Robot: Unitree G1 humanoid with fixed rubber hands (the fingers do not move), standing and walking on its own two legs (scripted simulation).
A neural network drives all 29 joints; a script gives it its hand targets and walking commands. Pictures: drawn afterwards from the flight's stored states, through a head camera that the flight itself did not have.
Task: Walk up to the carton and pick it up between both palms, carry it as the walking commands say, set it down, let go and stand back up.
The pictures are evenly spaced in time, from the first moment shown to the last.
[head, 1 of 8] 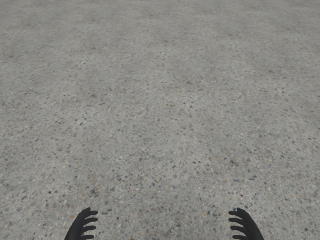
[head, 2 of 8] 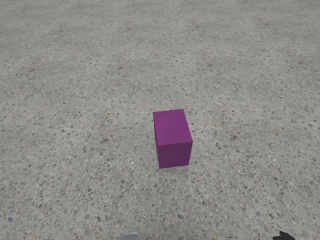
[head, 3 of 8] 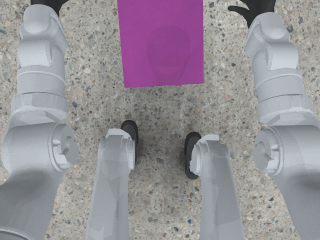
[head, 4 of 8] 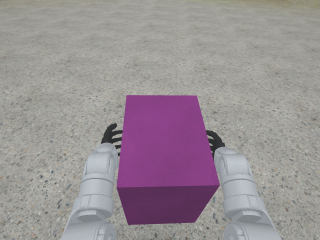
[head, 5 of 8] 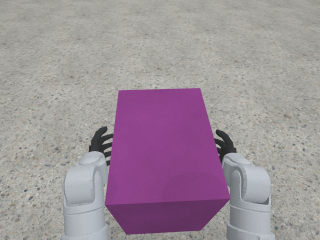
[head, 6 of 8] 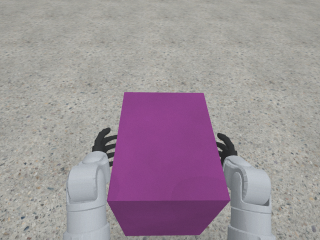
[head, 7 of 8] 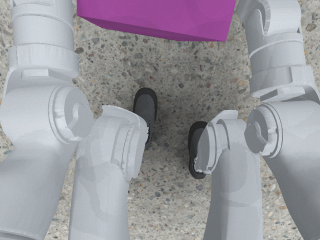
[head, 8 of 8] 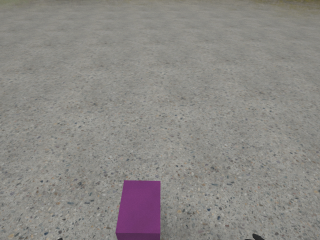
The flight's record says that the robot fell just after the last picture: no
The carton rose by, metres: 0.67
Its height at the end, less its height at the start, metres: +0.00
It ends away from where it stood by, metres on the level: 4.16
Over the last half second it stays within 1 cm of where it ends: yes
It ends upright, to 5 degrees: yes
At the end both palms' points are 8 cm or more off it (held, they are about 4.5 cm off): yes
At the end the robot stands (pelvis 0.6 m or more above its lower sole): yes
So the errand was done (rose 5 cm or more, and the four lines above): yes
